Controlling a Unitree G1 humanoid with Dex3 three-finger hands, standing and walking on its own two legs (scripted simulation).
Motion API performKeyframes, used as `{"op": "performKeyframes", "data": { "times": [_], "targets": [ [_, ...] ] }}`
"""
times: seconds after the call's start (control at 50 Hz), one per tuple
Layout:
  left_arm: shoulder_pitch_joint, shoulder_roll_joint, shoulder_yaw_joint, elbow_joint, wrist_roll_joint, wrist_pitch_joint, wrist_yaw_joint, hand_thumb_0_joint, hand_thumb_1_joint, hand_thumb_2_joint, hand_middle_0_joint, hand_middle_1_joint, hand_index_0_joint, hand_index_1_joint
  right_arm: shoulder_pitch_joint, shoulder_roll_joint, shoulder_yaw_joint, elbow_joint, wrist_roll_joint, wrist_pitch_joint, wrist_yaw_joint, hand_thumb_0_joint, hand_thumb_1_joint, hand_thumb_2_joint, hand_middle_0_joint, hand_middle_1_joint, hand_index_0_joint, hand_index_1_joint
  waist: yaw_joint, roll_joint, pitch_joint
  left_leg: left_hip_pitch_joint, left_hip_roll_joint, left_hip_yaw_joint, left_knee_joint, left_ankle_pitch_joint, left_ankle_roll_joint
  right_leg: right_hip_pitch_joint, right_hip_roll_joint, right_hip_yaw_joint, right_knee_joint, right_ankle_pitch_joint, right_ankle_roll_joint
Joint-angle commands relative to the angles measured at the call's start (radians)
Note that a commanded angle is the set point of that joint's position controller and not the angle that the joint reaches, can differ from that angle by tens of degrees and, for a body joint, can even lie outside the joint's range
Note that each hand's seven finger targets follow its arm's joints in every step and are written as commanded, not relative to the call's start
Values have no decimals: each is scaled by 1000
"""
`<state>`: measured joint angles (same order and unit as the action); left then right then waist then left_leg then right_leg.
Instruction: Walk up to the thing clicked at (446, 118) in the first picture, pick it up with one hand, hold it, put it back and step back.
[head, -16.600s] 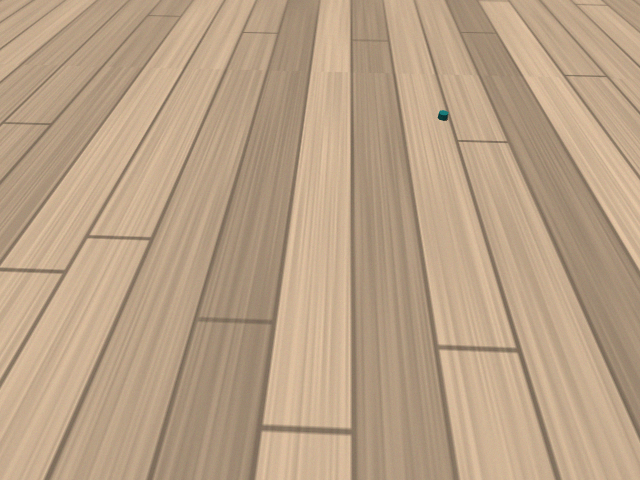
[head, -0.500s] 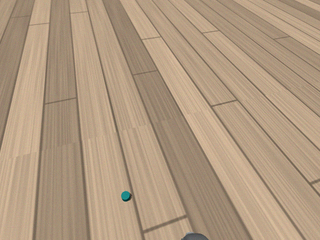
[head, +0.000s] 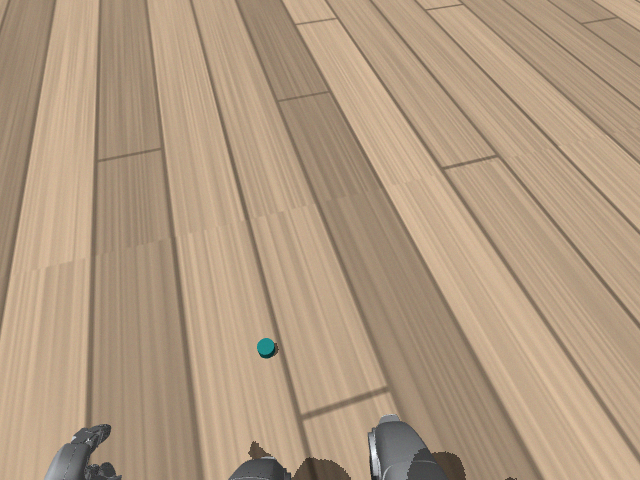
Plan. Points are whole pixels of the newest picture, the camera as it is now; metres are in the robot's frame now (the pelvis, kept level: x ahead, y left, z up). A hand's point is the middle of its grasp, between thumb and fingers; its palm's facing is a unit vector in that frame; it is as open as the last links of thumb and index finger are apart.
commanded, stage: walk up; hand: left
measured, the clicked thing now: (266, 348) +0.53 +0.19 -0.72
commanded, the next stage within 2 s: none
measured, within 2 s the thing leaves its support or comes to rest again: neither
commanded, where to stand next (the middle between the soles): +0.13 -0.02 m, yaw -5 degrees
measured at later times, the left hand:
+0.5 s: hand out of the picture +0.09 +0.23 -0.09, palm faces -0.11 -0.88 -0.45, open 7.4 cm
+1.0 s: hand out of the picture +0.14 +0.25 -0.13, palm faces -0.12 -0.89 -0.44, open 7.4 cm
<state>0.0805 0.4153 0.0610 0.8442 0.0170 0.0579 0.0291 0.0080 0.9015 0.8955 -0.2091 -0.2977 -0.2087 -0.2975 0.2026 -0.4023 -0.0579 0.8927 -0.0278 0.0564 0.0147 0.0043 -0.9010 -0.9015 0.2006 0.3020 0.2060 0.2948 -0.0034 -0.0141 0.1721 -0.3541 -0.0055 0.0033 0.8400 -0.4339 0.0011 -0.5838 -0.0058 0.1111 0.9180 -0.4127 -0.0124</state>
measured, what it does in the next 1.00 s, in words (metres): steps on the spot: right foot, then left foot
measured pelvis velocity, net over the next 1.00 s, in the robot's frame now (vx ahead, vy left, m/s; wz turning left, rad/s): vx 0.01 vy -0.02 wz -0.11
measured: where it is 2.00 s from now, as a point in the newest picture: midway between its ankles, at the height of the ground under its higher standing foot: outside the picture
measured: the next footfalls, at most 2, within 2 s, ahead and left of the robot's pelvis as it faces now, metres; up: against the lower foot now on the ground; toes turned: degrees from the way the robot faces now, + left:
right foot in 0.32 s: +0.04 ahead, -0.16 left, +0.00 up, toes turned -6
left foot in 0.70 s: +0.19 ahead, +0.09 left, +0.00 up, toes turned -5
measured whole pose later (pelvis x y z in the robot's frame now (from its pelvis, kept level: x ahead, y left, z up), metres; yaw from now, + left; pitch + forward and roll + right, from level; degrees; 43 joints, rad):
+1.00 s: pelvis +0.01 -0.02 +0.00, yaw -6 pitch -2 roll +1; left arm 0.16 0.38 0.04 0.81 0.00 0.03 0.03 0.01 0.90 0.90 -0.21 -0.30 -0.21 -0.30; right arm 0.06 -0.39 -0.04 0.72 -0.01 0.05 0.00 0.01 -0.90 -0.90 0.20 0.30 0.21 0.30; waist 0.01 0.03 0.21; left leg -0.52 0.00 0.02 0.72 -0.18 0.01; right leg -0.35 0.02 0.01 0.89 -0.49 -0.02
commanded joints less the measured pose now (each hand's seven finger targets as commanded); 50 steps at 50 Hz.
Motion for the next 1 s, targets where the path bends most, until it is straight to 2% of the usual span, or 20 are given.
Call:
{"op": "performKeyframes", "data": {
  "times": [0.0, 0.04, 0.1, 0.18, 0.24, 0.28, 0.3, 0.32, 0.34, 0.44, 0.48, 0.52, 0.62, 0.66, 0.68, 0.7, 0.72, 0.78, 0.9, 0.98],
  "targets": [
    [53, 195, 61, -37, -9, -5, 12, 0, 900, 900, -200, -300, -200, -300, -103, -302, -75, -107, -13, -56, -46, 0, -900, -900, 200, 300, 200, 300, 39, 57, -111, -59, 310, -369, -409, 322, 215, -16, 110, 139, 458, -76, -19],
    [124, 220, 74, -24, -3, -16, -9, 0, 900, 900, -200, -300, -200, -300, -29, -305, -83, -92, -1, -84, -56, 0, -900, -900, 200, 300, 200, 300, 32, 113, -201, 160, 298, -353, -369, 195, 214, -46, 59, 93, 378, -1, -5],
    [83, 224, 74, -53, 23, -46, -59, 0, 900, 900, -200, -300, -200, -300, 106, -304, -95, -70, -8, -112, -43, 0, -900, -900, 200, 300, 200, 300, -50, 139, -230, 376, 278, -392, -452, -242, 209, -115, 37, 16, 156, -51, 19],
    [44, 235, 68, -74, 20, -80, -79, 0, 900, 900, -200, -300, -200, -300, 164, -344, -102, -88, -20, -118, -17, 0, -900, -900, 200, 300, 200, 300, -94, 205, -91, 332, 342, -390, -511, -234, 270, -91, 3, -47, -56, -184, 13],
    [166, 199, 63, -36, 11, -110, -80, 0, 900, 900, -200, -300, -200, -300, 105, -324, -89, -119, -19, -110, 4, 0, -900, -900, 200, 300, 200, 300, -30, 282, -107, 201, 272, -221, -439, 34, 228, 176, 13, -144, -279, -116, -14],
    [402, 200, 77, 40, 5, -128, -59, 0, 900, 900, -200, -300, -200, -300, 22, -261, -69, -156, -13, -90, 14, 0, -900, -900, 200, 300, 200, 300, 100, 170, -162, -10, 158, -56, -184, 91, 151, 548, 52, -204, -502, 94, -14],
    [508, 287, 103, 63, 15, -139, -43, 0, 900, 900, -200, -300, -200, -300, 15, -163, -42, -183, -2, -84, 14, 0, -900, -900, 200, 300, 200, 300, 146, -89, -173, -246, 56, 23, 128, -34, 85, 720, -78, 83, -579, -13, -32],
    [453, 391, 117, 19, 22, -150, -30, 0, 900, 900, -200, -300, -200, -300, -34, -137, -31, -230, 5, -80, 8, 0, -900, -900, 200, 300, 200, 300, 125, -195, -108, -491, -34, -34, 258, -159, 36, 650, -362, 585, -711, -189, -150],
    [377, 411, 108, -16, 15, -147, -29, 0, 900, 900, -200, -300, -200, -300, -80, -227, -58, -223, 4, -80, -7, 0, -900, -900, 200, 300, 200, 300, 110, -46, -12, -468, 40, -194, 291, -133, 29, 503, -456, 664, -727, -227, -248],
    [284, 289, 69, -27, -10, -171, 6, 0, 900, 900, -200, -300, -200, -300, 147, -204, -67, -106, 8, -59, 15, 0, -900, -900, 200, 300, 200, 300, -12, -52, -49, -244, 40, -166, 221, 92, 0, 440, -261, 91, -539, 628, -138],
    [238, 261, 55, -48, -8, -166, 19, 0, 900, 900, -200, -300, -200, -300, 130, -172, -61, -113, 15, -36, 11, 0, -900, -900, 200, 300, 200, 300, -18, -109, -32, -124, 10, -150, 179, 109, -5, 318, -254, -5, -491, 934, -135],
    [208, 257, 51, -66, -13, -150, 28, 0, 900, 900, -200, -300, -200, -300, 98, -170, -58, -127, 22, -24, 8, 0, -900, -900, 200, 300, 200, 300, -10, -150, -43, -101, -25, -130, 164, 113, -2, 309, -246, -40, -453, 1019, -143],
    [173, 244, 45, -92, -23, -93, 37, 0, 900, 900, -200, -300, -200, -300, 27, -182, -59, -150, 17, -23, -6, 0, -900, -900, 200, 300, 200, 300, 19, -209, -139, -46, -20, -1, -121, 153, 24, 415, -212, -53, -264, 914, -133],
    [165, 240, 38, -87, -44, -81, 40, 0, 900, 900, -200, -300, -200, -300, 74, -197, -66, -140, 7, -31, -3, 0, -900, -900, 200, 300, 200, 300, -25, -154, -204, 105, -20, 19, -318, 396, 63, 392, -180, -66, -106, 830, -87],
    [201, 213, 28, -85, -56, -78, 42, 0, 900, 900, -200, -300, -200, -300, 74, -245, -81, -154, -6, -34, -4, 0, -900, -900, 200, 300, 200, 300, -34, -17, -254, 208, 43, -66, -301, 827, 113, 334, -98, -79, 53, 666, -35],
    [235, 170, 24, -98, -72, -75, 47, 0, 900, 900, -200, -300, -200, -300, 74, -301, -97, -185, -15, -39, -5, 0, -900, -900, 200, 300, 200, 300, -37, 158, -321, 354, 231, -303, -274, 1204, 215, 171, 32, -68, 282, 190, 7],
    [244, 171, 29, -87, -75, -59, 62, 0, 900, 900, -200, -300, -200, -300, 82, -318, -104, -185, 20, -35, -3, 0, -900, -900, 200, 300, 200, 300, -51, 247, -419, 368, 347, -423, -286, 1357, 327, 161, 98, -48, 418, -310, -8],
    [229, 222, 43, -48, -68, -39, 64, 0, 900, 900, -200, -300, -200, -300, -49, -223, -82, -230, 18, -10, -22, 0, -900, -900, 200, 300, 200, 300, -6, 82, -302, 162, 266, -259, -305, 860, 268, 142, 48, 16, 461, -224, -7],
    [214, 159, 48, -65, -20, -40, 22, 0, 900, 900, -200, -300, -200, -300, -52, -234, -74, -219, 10, -16, -31, 0, -900, -900, 200, 300, 200, 300, -5, 143, -310, 141, 286, -313, -308, 559, 261, 212, 4, -72, 68, -126, 7],
    [304, 163, 74, -31, 22, -41, -5, 0, 900, 900, -200, -300, -200, -300, -99, -229, -59, -213, 19, -14, -37, 0, -900, -900, 200, 300, 200, 300, 54, 107, -281, -130, 216, -270, -236, 235, 134, 473, 4, -50, -347, 12, -55]
  ]
}}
